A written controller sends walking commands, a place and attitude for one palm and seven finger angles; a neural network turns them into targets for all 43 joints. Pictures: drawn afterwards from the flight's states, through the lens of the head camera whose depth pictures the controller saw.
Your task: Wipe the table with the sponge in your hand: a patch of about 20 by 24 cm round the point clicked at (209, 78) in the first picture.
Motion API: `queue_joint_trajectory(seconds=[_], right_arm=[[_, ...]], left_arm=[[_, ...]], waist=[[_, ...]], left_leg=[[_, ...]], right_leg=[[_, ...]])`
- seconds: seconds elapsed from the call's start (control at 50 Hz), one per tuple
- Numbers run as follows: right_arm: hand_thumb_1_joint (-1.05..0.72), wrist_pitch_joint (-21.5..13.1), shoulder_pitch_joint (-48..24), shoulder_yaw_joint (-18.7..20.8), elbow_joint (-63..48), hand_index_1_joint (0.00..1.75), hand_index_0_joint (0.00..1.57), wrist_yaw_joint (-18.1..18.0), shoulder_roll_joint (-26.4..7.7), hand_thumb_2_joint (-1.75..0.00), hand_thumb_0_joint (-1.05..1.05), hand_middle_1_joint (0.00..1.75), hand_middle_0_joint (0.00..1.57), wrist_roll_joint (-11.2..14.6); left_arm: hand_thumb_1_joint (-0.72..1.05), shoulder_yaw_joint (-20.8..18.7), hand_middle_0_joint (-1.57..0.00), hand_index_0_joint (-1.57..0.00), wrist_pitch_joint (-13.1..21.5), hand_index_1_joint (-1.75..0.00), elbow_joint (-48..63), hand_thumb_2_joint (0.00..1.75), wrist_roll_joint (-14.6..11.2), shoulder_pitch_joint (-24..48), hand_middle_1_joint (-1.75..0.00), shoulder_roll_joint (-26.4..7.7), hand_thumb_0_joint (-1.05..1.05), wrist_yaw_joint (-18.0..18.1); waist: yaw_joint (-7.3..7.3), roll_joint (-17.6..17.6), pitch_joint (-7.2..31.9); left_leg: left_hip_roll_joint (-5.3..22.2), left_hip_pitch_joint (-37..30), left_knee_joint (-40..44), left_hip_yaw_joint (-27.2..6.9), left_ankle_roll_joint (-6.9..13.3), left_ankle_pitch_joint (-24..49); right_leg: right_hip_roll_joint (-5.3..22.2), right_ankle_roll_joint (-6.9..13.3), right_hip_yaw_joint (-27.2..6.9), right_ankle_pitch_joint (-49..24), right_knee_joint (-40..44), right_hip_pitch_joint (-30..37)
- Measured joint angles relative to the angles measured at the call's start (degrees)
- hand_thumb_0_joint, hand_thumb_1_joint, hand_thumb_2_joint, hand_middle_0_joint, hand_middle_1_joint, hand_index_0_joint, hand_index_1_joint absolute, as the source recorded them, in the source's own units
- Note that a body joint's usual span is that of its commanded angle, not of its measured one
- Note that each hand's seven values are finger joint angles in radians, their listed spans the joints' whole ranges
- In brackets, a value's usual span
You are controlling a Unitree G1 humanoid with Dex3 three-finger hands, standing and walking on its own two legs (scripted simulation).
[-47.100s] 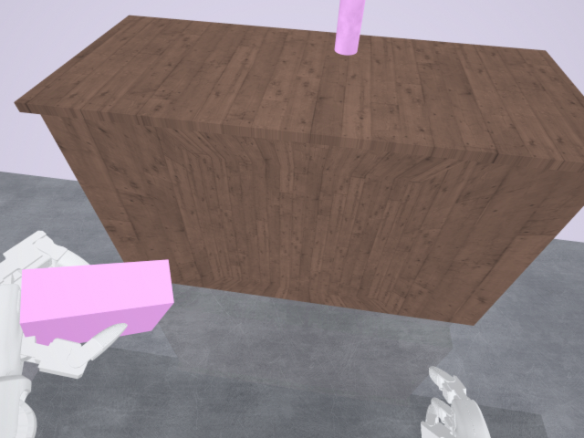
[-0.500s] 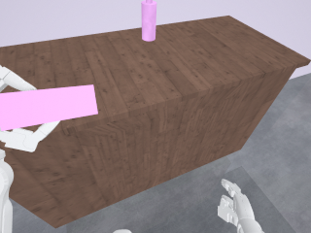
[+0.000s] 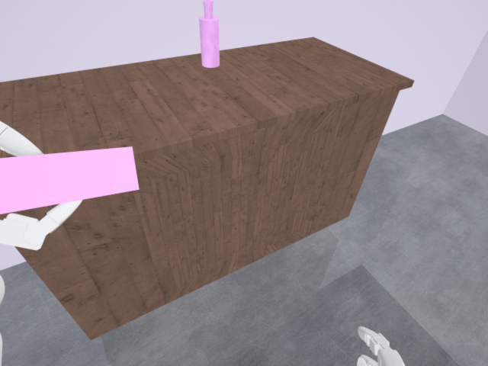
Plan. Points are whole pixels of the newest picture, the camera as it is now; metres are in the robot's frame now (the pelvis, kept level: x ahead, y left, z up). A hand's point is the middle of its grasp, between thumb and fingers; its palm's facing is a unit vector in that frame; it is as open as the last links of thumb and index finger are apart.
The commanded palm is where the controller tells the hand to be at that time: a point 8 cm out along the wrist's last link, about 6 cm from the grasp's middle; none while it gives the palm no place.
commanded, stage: stop stepping back and stand still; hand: left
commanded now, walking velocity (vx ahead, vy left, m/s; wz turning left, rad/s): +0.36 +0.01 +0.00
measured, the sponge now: (82, 174) +0.26 +0.19 +0.26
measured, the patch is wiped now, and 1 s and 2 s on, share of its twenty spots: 0.95 0.95 0.95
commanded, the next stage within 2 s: stand and wait in 0.62 s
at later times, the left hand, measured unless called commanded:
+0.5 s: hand out of the picture +0.11 +0.21 +0.28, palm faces +0.50 -0.81 -0.29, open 9.0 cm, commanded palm +0.06 +0.25 +0.30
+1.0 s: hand (7, 240) +0.15 +0.20 +0.28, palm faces +0.51 -0.78 -0.38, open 9.0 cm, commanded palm +0.09 +0.26 +0.30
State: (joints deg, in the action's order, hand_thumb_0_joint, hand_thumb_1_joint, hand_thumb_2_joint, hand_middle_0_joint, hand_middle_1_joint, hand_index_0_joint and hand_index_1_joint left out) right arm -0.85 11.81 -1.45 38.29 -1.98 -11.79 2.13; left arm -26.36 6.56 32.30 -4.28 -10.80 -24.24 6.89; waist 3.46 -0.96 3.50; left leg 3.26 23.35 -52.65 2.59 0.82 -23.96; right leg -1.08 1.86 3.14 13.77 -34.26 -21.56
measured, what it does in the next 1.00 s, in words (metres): steps on the spot: left foot, then right foot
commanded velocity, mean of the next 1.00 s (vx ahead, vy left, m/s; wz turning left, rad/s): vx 0.12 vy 0.03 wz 0.00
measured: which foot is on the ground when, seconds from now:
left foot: up 0.00-0.02, down 0.04-0.26, up 0.28-0.50, down 0.52-1.00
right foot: down 0.00-0.04, up 0.06-0.26, down 0.28-1.00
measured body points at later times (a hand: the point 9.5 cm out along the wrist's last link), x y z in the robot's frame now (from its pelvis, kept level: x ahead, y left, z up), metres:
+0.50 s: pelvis -0.09 -0.03 +0.01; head -0.10 -0.01 +0.46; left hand +0.08 +0.25 +0.29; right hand +0.07 -0.27 -0.06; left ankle -0.07 +0.09 -0.70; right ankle -0.09 -0.14 -0.72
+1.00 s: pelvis -0.06 -0.03 +0.01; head -0.05 -0.03 +0.46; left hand +0.12 +0.24 +0.30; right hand +0.12 -0.26 -0.08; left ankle -0.05 +0.11 -0.72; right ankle -0.06 -0.11 -0.72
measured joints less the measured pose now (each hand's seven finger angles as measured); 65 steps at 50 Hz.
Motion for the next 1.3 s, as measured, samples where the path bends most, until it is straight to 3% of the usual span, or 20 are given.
queue_joint_trajectory(seconds=[0.04, 0.1, 0.14, 0.18, 0.24, 0.28, 0.3, 0.34, 0.4, 0.48, 0.54, 0.62, 0.68, 0.72, 0.76, 0.82, 0.92, 0.94, 1.0, 1.3], right_arm=[[-0.90, -0.43, -0.19, -0.39, -2.24, 0.30, 0.20, -0.58, -1.00, -0.89, 0.01, 0.30, 0.20, -0.47], [-0.90, -2.82, 0.11, 0.05, -3.04, 0.30, 0.20, -0.69, 0.65, -0.89, 0.01, 0.30, 0.20, -0.76], [-0.90, -3.85, 2.30, -0.23, -2.43, 0.30, 0.20, -0.01, 1.52, -0.89, 0.01, 0.30, 0.20, -0.66], [-0.90, -4.43, 4.21, -0.76, -1.18, 0.30, 0.20, 0.12, 1.86, -0.89, 0.01, 0.30, 0.20, -0.60], [-0.90, -4.22, 5.66, -1.49, -0.82, 0.30, 0.20, -0.56, 1.56, -0.89, 0.01, 0.30, 0.20, -0.95], [-0.90, -4.10, 5.75, -1.64, -2.45, 0.30, 0.20, -0.47, 1.33, -0.89, 0.01, 0.30, 0.20, -1.02], [-0.90, -3.96, 4.68, -1.53, -2.52, 0.30, 0.20, -0.24, 0.45, -0.89, 0.01, 0.30, 0.20, -0.81], [-0.90, -2.94, 2.35, -0.80, -0.60, 0.30, 0.20, 0.00, -1.37, -0.89, 0.01, 0.30, 0.20, -0.78], [-0.90, -0.77, 1.44, 0.69, 0.48, 0.30, 0.20, 0.06, -1.33, -0.89, 0.01, 0.30, 0.20, -0.16], [-0.90, -0.79, 1.15, 0.95, -1.84, 0.30, 0.20, -1.19, -0.40, -0.89, 0.01, 0.30, 0.20, -0.05], [-0.90, -3.40, 0.84, 1.07, -3.96, 0.30, 0.20, -2.24, -1.64, -0.89, 0.01, 0.30, 0.20, -0.51], [-0.90, -5.72, -0.54, 0.69, -3.11, 0.30, 0.20, -2.21, 0.48, -0.89, 0.01, 0.30, 0.20, -0.38], [-0.90, -6.79, 0.07, -0.70, -2.42, 0.30, 0.20, -1.30, 1.54, -0.89, 0.01, 0.30, 0.20, -0.54], [-0.90, -6.21, 0.12, -1.47, -2.46, 0.30, 0.20, -0.62, 1.54, -0.89, 0.01, 0.30, 0.20, -0.80], [-0.90, -4.80, -0.46, -1.35, -1.38, 0.30, 0.20, 0.15, 1.23, -0.89, 0.01, 0.30, 0.20, -0.79], [-0.90, -2.87, -1.01, -0.82, 0.10, 0.30, 0.20, 1.00, 1.02, -0.89, 0.01, 0.30, 0.20, -0.55], [-0.90, -2.60, -0.53, -0.21, -2.23, 0.30, 0.20, 0.37, -0.36, -0.89, 0.01, 0.30, 0.20, -0.86], [-0.90, -2.82, -0.72, 0.20, -2.30, 0.30, 0.20, 0.10, -0.77, -0.89, 0.01, 0.30, 0.20, -0.88], [-0.90, -2.80, -1.40, 0.96, -1.96, 0.30, 0.20, -0.26, -1.10, -0.89, 0.01, 0.30, 0.20, -0.47], [-0.90, -2.90, -4.62, 0.82, -4.41, 0.30, 0.20, 0.38, -0.31, -0.89, 0.01, 0.30, 0.20, -0.42]], left_arm=[[-0.45, 0.21, -0.76, -0.87, -0.25, -1.42, 3.06, 1.10, -0.21, -4.08, -1.38, -0.37, -0.04, 0.02], [-0.45, 0.08, -0.77, -0.88, 0.17, -1.42, 5.14, 1.10, 1.05, -4.84, -1.38, -2.53, -0.04, -0.12], [-0.45, 0.54, -0.77, -0.88, 0.25, -1.41, 5.19, 1.10, 1.43, -3.65, -1.38, -3.58, -0.04, -0.05], [-0.46, 0.66, -0.77, -0.88, 0.80, -1.41, 4.28, 1.10, 1.36, -2.27, -1.38, -3.25, -0.04, 0.72], [-0.46, -0.33, -0.77, -0.88, 0.42, -1.41, 2.50, 1.10, 0.69, 0.00, -1.38, -2.51, -0.04, 1.89], [-0.45, -1.54, -0.77, -0.88, -0.09, -1.42, 2.23, 1.10, 0.81, 2.76, -1.38, -4.35, -0.04, 1.72], [-0.45, -1.78, -0.77, -0.88, 0.27, -1.42, 2.39, 1.10, 1.03, 4.08, -1.38, -4.10, -0.04, 1.17], [-0.45, -0.42, -0.77, -0.87, 1.32, -1.42, 2.18, 1.10, 1.16, 4.52, -1.38, -1.82, -0.04, -0.08], [-0.45, 1.03, -0.77, -0.87, 1.96, -1.42, 1.98, 1.10, 0.41, 1.12, -1.38, -0.34, -0.04, -1.46], [-0.45, -0.04, -0.77, -0.88, 2.09, -1.42, 3.82, 1.10, 0.12, -3.17, -1.38, -1.00, -0.04, -0.65], [-0.45, -0.43, -0.77, -0.88, 2.29, -1.42, 6.51, 1.10, -0.11, -4.90, -1.38, -1.25, -0.04, 1.15], [-0.46, -0.74, -0.77, -0.88, 1.72, -1.42, 6.94, 1.10, 0.50, -3.64, -1.38, -2.08, -0.04, 2.30], [-0.46, -0.95, -0.77, -0.88, 1.25, -1.42, 5.40, 1.10, 0.90, -0.96, -1.38, -3.04, -0.04, 2.82], [-0.46, -1.50, -0.77, -0.88, 1.37, -1.42, 3.97, 1.10, 1.11, 0.87, -1.38, -3.76, -0.04, 2.84], [-0.46, -1.12, -0.77, -0.88, 1.68, -1.42, 2.68, 1.10, 1.16, 1.97, -1.38, -3.06, -0.04, 2.14], [-0.46, -1.25, -0.77, -0.88, 2.27, -1.42, 2.24, 1.10, 0.67, 0.58, -1.38, -1.35, -0.04, 1.03], [-0.46, -2.31, -0.77, -0.88, 3.16, -1.42, 4.48, 1.10, 0.10, -4.39, -1.38, -0.99, -0.04, 1.04], [-0.46, -2.15, -0.77, -0.88, 3.28, -1.42, 5.01, 1.10, 0.10, -4.97, -1.38, -0.93, -0.04, 1.09], [-0.46, -1.57, -0.77, -0.88, 3.26, -1.42, 5.71, 1.10, 0.38, -5.90, -1.38, -0.86, -0.04, 1.10], [-0.46, -2.34, -0.77, -0.88, 2.75, -1.42, 6.93, 1.10, 0.65, -7.51, -1.38, -2.13, -0.04, 1.22]], waist=[[0.01, -1.03, 1.42], [-0.78, 2.40, -0.18], [-1.22, 3.74, 0.89], [-1.09, 3.28, 2.51], [-1.05, 1.00, 3.36], [-1.83, 2.46, 2.67], [-2.63, 1.84, 1.68], [-2.84, -1.20, -0.07], [-3.58, -0.88, 0.99], [-3.78, 3.07, 0.32], [-2.81, 2.82, -0.67], [-3.15, 5.01, -2.20], [-2.54, 3.77, -1.89], [-2.27, 2.08, -2.24], [-2.16, 0.12, -2.75], [-2.52, -0.43, -2.88], [-2.07, -0.38, -4.16], [-1.99, -0.71, -4.38], [-2.60, -0.19, -4.72], [-2.08, 0.87, -5.93]], left_leg=[[0.50, -4.02, 10.85, -1.13, 1.34, -4.75], [0.12, -2.59, 12.15, 0.40, 1.11, 3.93], [0.17, -3.05, 15.43, -0.18, 0.75, 6.95], [0.77, -3.27, 18.92, -1.90, 0.29, 7.13], [1.98, -2.35, 20.86, -4.27, -0.17, 4.85], [0.63, 2.10, 13.47, -3.48, 0.47, -0.25], [0.90, 5.68, 5.12, -3.45, 0.46, -1.28], [1.12, 10.01, -8.77, -4.82, 0.19, 0.60], [0.54, 11.49, -15.00, -2.73, -0.17, 6.26], [1.11, 3.43, 3.56, 0.87, 0.91, 6.46], [1.12, -4.12, 18.88, 0.21, 1.31, 6.25], [-0.42, -5.71, 18.31, 2.09, -1.19, 7.82], [-0.33, -6.57, 18.80, 0.76, -2.00, 7.78], [0.30, -5.45, 15.29, -0.48, -1.63, 5.14], [0.51, -2.52, 6.75, -2.09, -0.88, 1.53], [-0.25, -0.26, 0.76, -2.05, -0.59, 2.22], [0.19, -6.56, 19.29, -1.74, 0.19, 10.53], [0.29, -7.35, 20.63, -2.11, -1.45, 9.10], [0.03, -7.65, 20.74, -1.53, -2.76, 8.09], [-0.05, -8.22, 22.38, -0.71, -1.63, 8.98]], right_leg=[[-0.07, -0.28, 1.95, 6.82, -3.91, -4.64], [-0.50, -0.92, -1.37, 10.64, -24.56, -11.67], [-0.83, -1.31, -0.95, 9.93, -31.90, -11.65], [-0.89, -0.94, 1.03, 9.90, -28.19, -7.86], [-1.60, 0.12, 3.58, 12.93, -8.56, 2.89], [-0.02, 1.96, 2.90, 7.96, 4.92, 9.99], [-0.05, 2.21, 3.04, 2.52, 6.14, 9.64], [-1.51, 1.25, 4.68, 2.60, 3.25, 8.59], [-1.35, 0.60, 4.38, 3.17, 4.52, 8.18], [0.61, 0.52, 2.39, 1.72, 5.47, 7.01], [1.17, 0.03, 2.21, 5.53, -0.62, 4.28], [0.96, -0.74, -0.98, 13.95, -12.78, 0.16], [0.13, -1.36, 0.44, 11.34, -6.16, 2.05], [-0.63, 0.16, 1.68, 2.94, -0.89, 4.07], [-1.49, 2.16, 3.04, 2.06, -0.78, 4.79], [-1.64, 2.71, 2.62, 2.30, 2.34, 6.53], [-1.20, 1.73, 1.54, 2.22, 3.40, 7.42], [-1.30, 1.50, 1.55, 2.75, 2.71, 7.18], [-1.03, 1.21, 0.87, 2.79, 3.33, 7.57], [-1.05, 0.02, 0.02, 0.51, 7.39, 9.02]])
